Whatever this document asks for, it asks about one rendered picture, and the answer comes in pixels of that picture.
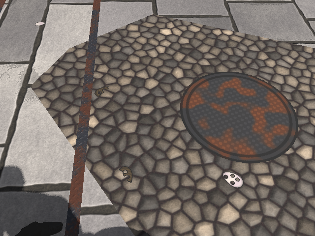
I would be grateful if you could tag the robot left hand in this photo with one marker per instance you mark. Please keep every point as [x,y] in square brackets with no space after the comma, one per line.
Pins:
[41,229]

